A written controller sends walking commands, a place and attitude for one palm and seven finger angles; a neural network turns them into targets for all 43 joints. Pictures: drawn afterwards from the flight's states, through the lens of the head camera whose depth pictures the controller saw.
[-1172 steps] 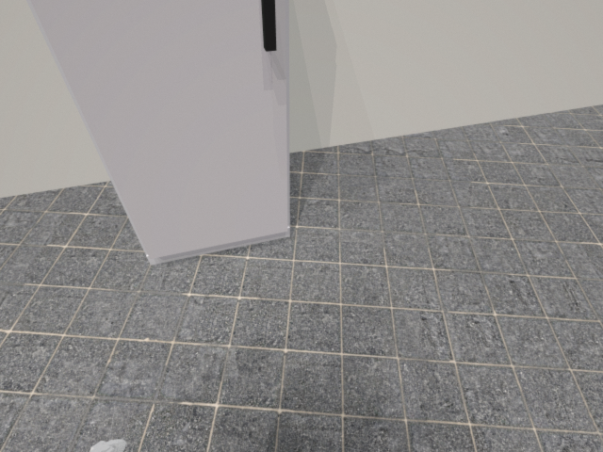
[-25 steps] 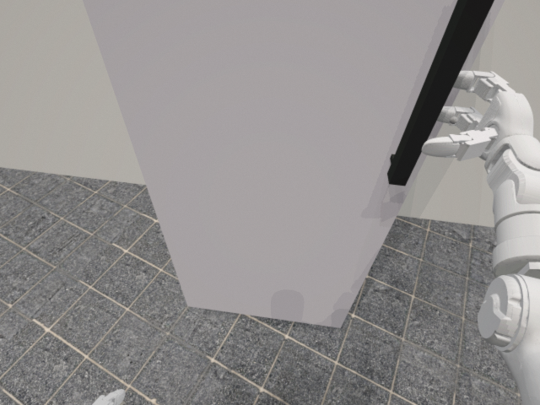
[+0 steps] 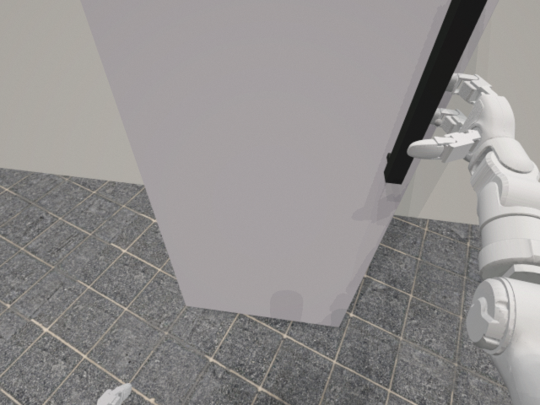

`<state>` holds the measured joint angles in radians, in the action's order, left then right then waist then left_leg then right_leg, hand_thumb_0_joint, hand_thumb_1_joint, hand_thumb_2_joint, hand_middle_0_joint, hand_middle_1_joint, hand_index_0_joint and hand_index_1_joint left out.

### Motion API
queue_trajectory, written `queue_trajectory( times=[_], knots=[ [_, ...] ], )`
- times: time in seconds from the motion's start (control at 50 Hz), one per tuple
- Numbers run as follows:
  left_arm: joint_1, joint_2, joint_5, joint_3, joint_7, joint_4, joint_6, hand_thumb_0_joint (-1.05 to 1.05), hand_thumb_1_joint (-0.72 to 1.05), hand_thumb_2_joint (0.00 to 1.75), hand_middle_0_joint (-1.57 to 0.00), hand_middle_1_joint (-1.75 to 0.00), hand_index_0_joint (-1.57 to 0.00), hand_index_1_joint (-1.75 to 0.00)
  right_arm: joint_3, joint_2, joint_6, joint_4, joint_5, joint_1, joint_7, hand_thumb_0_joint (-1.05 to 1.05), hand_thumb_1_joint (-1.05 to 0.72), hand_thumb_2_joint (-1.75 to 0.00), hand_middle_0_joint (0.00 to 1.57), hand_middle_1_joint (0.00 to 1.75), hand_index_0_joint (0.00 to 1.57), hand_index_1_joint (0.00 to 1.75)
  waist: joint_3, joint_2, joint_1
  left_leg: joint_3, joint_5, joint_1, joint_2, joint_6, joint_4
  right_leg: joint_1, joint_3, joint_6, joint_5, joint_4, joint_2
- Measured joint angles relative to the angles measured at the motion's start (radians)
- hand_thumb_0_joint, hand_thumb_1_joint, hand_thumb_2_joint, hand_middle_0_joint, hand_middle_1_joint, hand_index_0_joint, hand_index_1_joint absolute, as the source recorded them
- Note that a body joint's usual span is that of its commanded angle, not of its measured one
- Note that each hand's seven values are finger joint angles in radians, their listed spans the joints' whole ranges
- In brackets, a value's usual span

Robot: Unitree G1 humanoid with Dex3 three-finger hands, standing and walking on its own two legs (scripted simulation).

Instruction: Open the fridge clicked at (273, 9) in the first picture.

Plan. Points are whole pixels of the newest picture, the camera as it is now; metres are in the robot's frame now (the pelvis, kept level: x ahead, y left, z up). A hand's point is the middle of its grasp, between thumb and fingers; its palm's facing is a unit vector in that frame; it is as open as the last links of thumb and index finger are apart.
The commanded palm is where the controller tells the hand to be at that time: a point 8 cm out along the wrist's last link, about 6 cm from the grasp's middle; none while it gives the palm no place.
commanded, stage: slide the fingers in behind the handle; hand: right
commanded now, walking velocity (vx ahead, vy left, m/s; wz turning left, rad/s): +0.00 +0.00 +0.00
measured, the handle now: (427, 80) +0.51 -0.16 +0.26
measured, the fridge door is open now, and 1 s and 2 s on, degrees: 0 0 0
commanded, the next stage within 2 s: grip the handle and tug to test in 1.30 s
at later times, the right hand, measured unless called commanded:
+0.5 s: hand (425, 120) +0.46 -0.15 +0.23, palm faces +0.03 +1.00 +0.03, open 13.9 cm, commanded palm +0.43 -0.21 +0.23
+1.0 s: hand (412, 118) +0.46 -0.14 +0.23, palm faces +0.04 +1.00 +0.00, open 13.9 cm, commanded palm +0.44 -0.19 +0.23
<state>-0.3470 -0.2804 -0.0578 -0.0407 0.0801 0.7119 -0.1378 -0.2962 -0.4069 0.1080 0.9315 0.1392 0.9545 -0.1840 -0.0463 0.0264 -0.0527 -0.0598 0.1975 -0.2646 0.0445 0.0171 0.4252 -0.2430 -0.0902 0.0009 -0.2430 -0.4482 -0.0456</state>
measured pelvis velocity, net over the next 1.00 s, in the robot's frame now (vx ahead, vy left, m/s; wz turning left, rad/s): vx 0.00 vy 0.01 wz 0.00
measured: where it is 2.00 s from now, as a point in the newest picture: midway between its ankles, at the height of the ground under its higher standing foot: outside the picture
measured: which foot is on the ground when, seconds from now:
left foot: down 0.00-1.00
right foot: down 0.00-1.00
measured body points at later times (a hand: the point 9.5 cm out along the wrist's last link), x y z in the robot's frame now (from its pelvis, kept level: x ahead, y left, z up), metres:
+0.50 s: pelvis +0.01 +0.01 +0.00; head +0.00 +0.02 +0.45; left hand +0.11 +0.26 -0.11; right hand +0.45 -0.21 +0.23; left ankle +0.01 +0.13 -0.74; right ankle -0.01 -0.12 -0.74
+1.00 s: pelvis +0.00 +0.01 +0.00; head +0.00 +0.02 +0.45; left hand +0.10 +0.26 -0.11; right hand +0.45 -0.19 +0.23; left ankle +0.01 +0.13 -0.74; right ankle -0.01 -0.12 -0.74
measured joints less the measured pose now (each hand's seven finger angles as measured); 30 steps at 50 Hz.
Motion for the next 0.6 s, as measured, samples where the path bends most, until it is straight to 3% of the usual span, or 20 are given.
queue_trajectory(
  times=[0.12,0.42,0.6],
  knots=[
    [0.013,0.005,0.002,0.002,-0.003,-0.007,0.001,0.01,0.90,0.90,-0.20,-0.30,-0.20,-0.30,0.000,0.016,0.009,-0.038,-0.017,-0.017,0.029,-0.01,0.50,-0.30,0.32,1.21,0.31,1.21,0.000,0.000,0.004,0.001,0.002,0.006,-0.003,-0.003,-0.002,0.008,-0.001,-0.003,0.000,0.005,-0.003],
    [0.033,0.008,0.002,0.000,-0.003,-0.003,0.018,0.01,0.90,0.90,-0.20,-0.30,-0.20,-0.30,0.023,0.053,0.040,-0.072,0.006,-0.025,0.036,-0.01,0.50,-0.30,0.30,1.20,0.31,1.20,-0.007,0.007,0.019,-0.007,0.010,0.023,-0.006,-0.007,-0.004,0.025,0.007,-0.008,-0.003,0.011,-0.006],
    [0.044,0.013,0.003,0.003,-0.003,-0.013,0.031,0.01,0.90,0.90,-0.20,-0.30,-0.20,-0.30,0.017,0.062,0.051,-0.105,-0.008,-0.049,0.060,-0.01,0.50,-0.30,0.30,1.20,0.30,1.20,-0.004,0.007,0.019,-0.002,0.010,0.031,-0.010,-0.010,-0.005,0.037,0.003,-0.010,-0.002,0.018,-0.009]
  ],
)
